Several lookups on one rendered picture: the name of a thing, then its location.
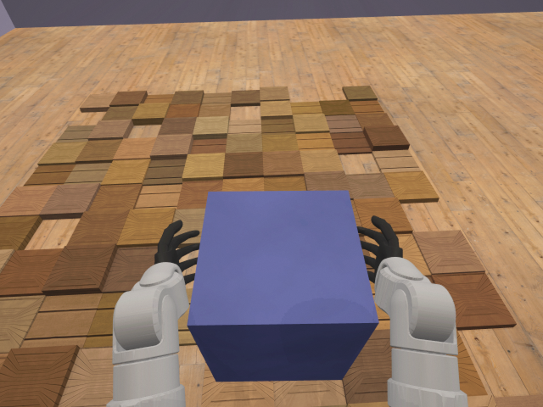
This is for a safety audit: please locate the right robot hand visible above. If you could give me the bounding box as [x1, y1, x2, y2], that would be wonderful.
[357, 215, 403, 284]

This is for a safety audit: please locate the robot left forearm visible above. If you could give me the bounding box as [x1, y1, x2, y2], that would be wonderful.
[106, 262, 189, 407]

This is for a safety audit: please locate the carton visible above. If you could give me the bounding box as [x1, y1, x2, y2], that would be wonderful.
[187, 190, 379, 382]

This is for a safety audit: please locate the robot right forearm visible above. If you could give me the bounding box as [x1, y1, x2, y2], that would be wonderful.
[374, 257, 468, 407]

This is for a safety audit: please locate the left robot hand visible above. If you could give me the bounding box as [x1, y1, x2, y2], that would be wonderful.
[154, 220, 200, 285]

